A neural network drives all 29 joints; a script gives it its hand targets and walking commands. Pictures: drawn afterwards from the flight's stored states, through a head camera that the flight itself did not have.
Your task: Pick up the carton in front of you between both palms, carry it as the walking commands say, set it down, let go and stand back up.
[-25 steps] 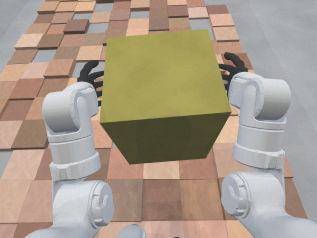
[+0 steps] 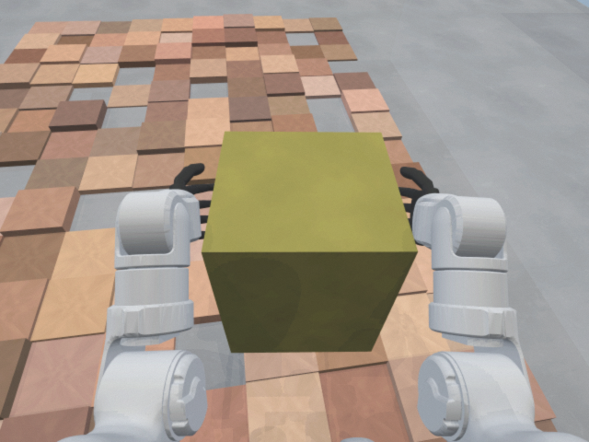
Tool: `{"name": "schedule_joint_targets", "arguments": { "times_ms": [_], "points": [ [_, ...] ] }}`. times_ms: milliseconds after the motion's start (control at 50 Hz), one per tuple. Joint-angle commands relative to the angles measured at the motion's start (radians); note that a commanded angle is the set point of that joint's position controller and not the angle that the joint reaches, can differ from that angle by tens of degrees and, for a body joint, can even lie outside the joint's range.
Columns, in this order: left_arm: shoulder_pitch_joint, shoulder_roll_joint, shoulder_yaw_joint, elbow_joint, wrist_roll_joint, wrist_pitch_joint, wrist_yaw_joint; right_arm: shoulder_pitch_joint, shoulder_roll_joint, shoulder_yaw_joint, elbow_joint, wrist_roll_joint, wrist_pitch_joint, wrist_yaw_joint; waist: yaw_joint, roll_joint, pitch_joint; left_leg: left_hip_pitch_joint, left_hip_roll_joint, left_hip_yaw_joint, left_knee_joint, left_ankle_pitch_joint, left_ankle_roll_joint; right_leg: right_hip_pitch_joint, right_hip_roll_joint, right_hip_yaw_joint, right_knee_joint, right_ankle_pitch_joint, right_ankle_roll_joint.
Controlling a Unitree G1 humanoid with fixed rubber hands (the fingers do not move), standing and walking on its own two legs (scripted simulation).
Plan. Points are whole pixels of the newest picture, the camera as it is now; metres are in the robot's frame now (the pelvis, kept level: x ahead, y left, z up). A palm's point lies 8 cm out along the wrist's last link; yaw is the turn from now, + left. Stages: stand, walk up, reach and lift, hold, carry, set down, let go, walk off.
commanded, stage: carry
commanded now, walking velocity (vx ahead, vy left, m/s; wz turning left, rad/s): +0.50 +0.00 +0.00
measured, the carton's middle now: (302, 248) +0.38 -0.02 +0.06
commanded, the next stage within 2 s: none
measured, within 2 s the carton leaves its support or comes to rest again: neither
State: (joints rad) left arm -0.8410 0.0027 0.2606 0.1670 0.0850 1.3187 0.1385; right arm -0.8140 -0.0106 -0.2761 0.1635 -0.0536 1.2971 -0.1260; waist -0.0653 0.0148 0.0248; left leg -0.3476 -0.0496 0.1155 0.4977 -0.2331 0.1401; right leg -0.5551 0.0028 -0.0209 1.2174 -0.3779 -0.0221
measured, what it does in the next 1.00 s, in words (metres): walks ahead: right foot, then left foot 0.05 m lower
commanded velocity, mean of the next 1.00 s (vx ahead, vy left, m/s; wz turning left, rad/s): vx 0.50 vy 0.00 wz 0.00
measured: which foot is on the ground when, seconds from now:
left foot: down 0.00-0.34, up 0.36-0.70, down 0.72-1.00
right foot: up 0.00-0.28, down 0.30-0.76, up 0.78-1.00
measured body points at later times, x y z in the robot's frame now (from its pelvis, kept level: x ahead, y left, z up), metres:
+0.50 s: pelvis +0.29 +0.01 +0.02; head +0.33 +0.02 +0.46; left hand +0.64 +0.20 +0.10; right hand +0.68 -0.10 +0.10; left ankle +0.24 +0.11 -0.63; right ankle +0.33 -0.06 -0.71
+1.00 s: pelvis +0.57 +0.11 -0.02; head +0.58 +0.14 +0.42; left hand +0.96 +0.27 +0.13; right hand +0.95 -0.03 +0.14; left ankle +0.51 +0.16 -0.76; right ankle +0.60 -0.01 -0.61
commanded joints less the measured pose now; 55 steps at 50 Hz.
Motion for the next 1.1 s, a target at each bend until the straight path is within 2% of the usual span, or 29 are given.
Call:
{"name": "schedule_joint_targets", "arguments": {
  "times_ms": [0,40,120,180,220,260,280,300,320,340,360,380,440,460,520,580,620,660,700,720,740,760,780,800,820,860,900,940,1080],
  "points": [
    [-0.688,-1.084,-0.554,-0.136,-0.376,-0.051,-0.156,-0.878,1.155,0.598,-0.211,0.520,-0.017,0.253,0.019,0.083,-0.554,0.542,0.289,-0.331,-0.099,0.597,0.006,-0.184,-0.030,-0.007,-0.014,0.076,0.013],
    [-0.650,-1.073,-0.577,-0.150,-0.361,-0.057,-0.151,-0.822,1.133,0.612,-0.227,0.502,-0.019,0.252,0.009,0.092,-0.563,0.614,0.275,-0.282,-0.072,0.714,0.014,-0.271,-0.033,-0.029,-0.025,0.096,0.011],
    [-0.615,-1.055,-0.628,-0.160,-0.355,-0.062,-0.158,-0.733,1.083,0.636,-0.219,0.463,-0.023,0.256,-0.010,0.072,-0.523,0.667,0.238,-0.242,-0.058,0.777,0.027,-0.366,-0.017,-0.071,-0.127,0.124,-0.004],
    [-0.581,-1.062,-0.651,-0.115,-0.358,-0.067,-0.175,-0.668,1.069,0.643,-0.154,0.434,-0.031,0.270,-0.014,0.079,-0.466,0.632,0.196,-0.186,-0.059,0.845,0.011,-0.297,0.017,-0.116,-0.333,0.220,-0.017],
    [-0.559,-1.070,-0.659,-0.075,-0.358,-0.073,-0.188,-0.626,1.074,0.640,-0.101,0.421,-0.042,0.279,-0.017,0.102,-0.442,0.615,0.167,-0.135,-0.036,0.979,-0.017,-0.195,0.065,-0.182,-0.515,0.300,-0.029],
    [-0.541,-1.090,-0.663,-0.039,-0.365,-0.084,-0.201,-0.588,1.091,0.635,-0.056,0.413,-0.059,0.286,0.021,0.162,-0.476,0.526,0.182,-0.078,0.079,1.235,-0.049,0.056,0.125,-0.245,-0.622,0.314,-0.052],
    [-0.548,-1.105,-0.662,-0.028,-0.368,-0.092,-0.209,-0.574,1.103,0.635,-0.039,0.410,-0.070,0.290,0.058,0.176,-0.509,0.448,0.201,-0.052,0.187,1.224,-0.074,0.224,0.109,-0.216,-0.699,0.342,-0.068],
    [-0.533,-1.120,-0.657,-0.018,-0.371,-0.104,-0.218,-0.589,1.110,0.641,-0.037,0.416,-0.081,0.295,0.108,0.128,-0.559,0.327,0.181,-0.015,0.334,1.027,-0.101,0.446,0.065,-0.150,-0.794,0.426,-0.089],
    [-0.535,-1.113,-0.648,-0.019,-0.368,-0.121,-0.225,-0.628,1.134,0.658,-0.059,0.427,-0.089,0.299,0.147,-0.085,-0.656,0.011,0.118,-0.041,0.622,0.557,-0.159,0.788,-0.187,0.167,-0.667,0.669,-0.222],
    [-0.485,-1.125,-0.643,0.004,-0.377,-0.134,-0.230,-0.602,1.151,0.654,-0.062,0.422,-0.094,0.299,0.170,-0.292,-0.728,-0.320,-0.067,-0.104,0.930,-0.280,-0.191,0.976,-0.345,0.561,-0.758,0.644,-0.399],
    [-0.488,-1.164,-0.660,-0.019,-0.413,-0.141,-0.239,-0.625,1.148,0.664,-0.076,0.412,-0.107,0.289,0.156,-0.174,-0.681,-0.418,0.012,-0.209,1.027,-0.279,-0.147,0.938,-0.336,0.551,-0.761,0.483,-0.383],
    [-0.536,-1.200,-0.693,-0.068,-0.447,-0.149,-0.246,-0.616,1.139,0.656,-0.095,0.401,-0.117,0.278,0.151,-0.067,-0.626,-0.430,0.045,-0.210,0.967,-0.226,-0.121,0.845,-0.308,0.484,-0.788,0.441,-0.328],
    [-0.637,-1.254,-0.759,-0.160,-0.526,-0.171,-0.257,-0.557,1.106,0.636,-0.131,0.357,-0.137,0.242,0.108,0.017,-0.526,-0.358,0.106,-0.172,0.723,-0.175,-0.111,0.623,-0.270,0.336,-0.848,0.271,-0.243],
    [-0.631,-1.246,-0.765,-0.171,-0.534,-0.177,-0.260,-0.521,1.098,0.636,-0.127,0.346,-0.142,0.234,0.101,-0.010,-0.509,-0.324,0.100,-0.138,0.631,-0.172,-0.120,0.575,-0.251,0.287,-0.862,0.270,-0.225],
    [-0.570,-1.209,-0.750,-0.164,-0.531,-0.181,-0.266,-0.476,1.087,0.653,-0.126,0.328,-0.151,0.217,0.132,-0.117,-0.487,-0.246,0.079,-0.064,0.337,-0.133,-0.144,0.523,-0.208,0.152,-0.857,0.354,-0.206],
    [-0.539,-1.163,-0.743,-0.161,-0.521,-0.178,-0.268,-0.483,1.062,0.682,-0.155,0.335,-0.148,0.206,0.135,-0.160,-0.469,-0.176,0.082,-0.057,0.145,0.162,-0.147,0.526,-0.178,0.070,-0.818,0.418,-0.151],
    [-0.546,-1.121,-0.736,-0.170,-0.514,-0.168,-0.262,-0.523,1.035,0.694,-0.193,0.353,-0.136,0.202,0.129,-0.161,-0.458,-0.113,0.078,-0.053,0.059,0.236,-0.137,0.501,-0.182,0.041,-0.765,0.390,-0.138],
    [-0.568,-1.072,-0.720,-0.180,-0.508,-0.148,-0.249,-0.573,0.996,0.691,-0.218,0.371,-0.112,0.201,0.098,-0.152,-0.459,-0.037,0.073,-0.018,-0.018,0.284,-0.118,0.489,-0.187,0.025,-0.678,0.395,-0.132],
    [-0.560,-1.013,-0.689,-0.150,-0.488,-0.118,-0.233,-0.563,0.950,0.662,-0.179,0.384,-0.079,0.204,0.033,-0.059,-0.494,0.216,0.029,0.074,-0.114,0.316,-0.121,0.397,-0.127,-0.073,-0.417,0.449,-0.085],
    [-0.561,-0.970,-0.665,-0.128,-0.473,-0.101,-0.227,-0.551,0.931,0.644,-0.148,0.389,-0.063,0.209,-0.007,0.022,-0.504,0.370,0.072,0.047,-0.089,0.297,-0.137,0.264,-0.087,-0.110,-0.222,0.310,-0.053],
    [-0.562,-0.941,-0.642,-0.096,-0.457,-0.083,-0.222,-0.559,0.903,0.618,-0.113,0.395,-0.046,0.212,0.007,0.165,-0.475,0.511,0.245,-0.193,0.021,0.674,-0.129,0.018,-0.031,-0.080,-0.016,-0.132,-0.014],
    [-0.553,-0.913,-0.603,-0.038,-0.447,-0.058,-0.212,-0.571,0.866,0.584,-0.073,0.394,-0.024,0.210,0.051,0.242,-0.494,0.632,0.360,-0.393,0.088,1.009,-0.061,-0.165,0.001,-0.038,0.172,-0.256,0.011],
    [-0.603,-0.917,-0.573,-0.055,-0.446,-0.038,-0.205,-0.658,0.846,0.579,-0.083,0.396,-0.019,0.207,0.005,0.311,-0.612,0.709,0.456,-0.609,0.004,0.623,0.106,-0.303,0.017,-0.022,0.266,-0.210,0.001],
    [-0.692,-0.916,-0.573,-0.095,-0.448,-0.027,-0.195,-0.721,0.889,0.579,-0.120,0.426,-0.010,0.211,0.008,0.191,-0.565,0.631,0.440,-0.638,-0.067,0.309,0.147,-0.388,-0.019,-0.003,0.356,-0.189,-0.008],
    [-0.750,-0.938,-0.570,-0.112,-0.449,-0.017,-0.185,-0.801,0.931,0.587,-0.165,0.454,-0.002,0.215,0.014,0.104,-0.519,0.559,0.398,-0.595,-0.077,0.215,0.134,-0.422,-0.041,0.011,0.368,-0.157,-0.015],
    [-0.765,-0.968,-0.551,-0.112,-0.443,-0.004,-0.169,-0.878,0.975,0.585,-0.202,0.490,0.016,0.217,0.026,0.057,-0.490,0.465,0.377,-0.499,-0.073,0.290,0.113,-0.419,-0.070,0.007,0.359,-0.132,-0.017],
    [-0.733,-0.984,-0.537,-0.078,-0.425,0.004,-0.157,-0.861,1.000,0.563,-0.167,0.489,0.027,0.219,0.025,0.076,-0.493,0.468,0.342,-0.424,-0.074,0.270,0.084,-0.453,-0.075,-0.021,0.357,-0.108,-0.016],
    [-0.685,-1.010,-0.528,-0.025,-0.405,0.004,-0.157,-0.800,1.019,0.532,-0.100,0.464,0.028,0.228,0.018,0.094,-0.482,0.496,0.302,-0.354,-0.068,0.369,0.068,-0.501,-0.065,-0.057,0.311,-0.049,-0.021],
    [-0.605,-1.146,-0.534,0.104,-0.380,-0.062,-0.205,-0.660,1.125,0.520,0.060,0.397,-0.044,0.269,0.005,0.136,-0.377,0.513,0.209,-0.147,-0.087,0.728,0.024,-0.392,-0.014,-0.153,-0.174,0.131,-0.051]
  ]
}}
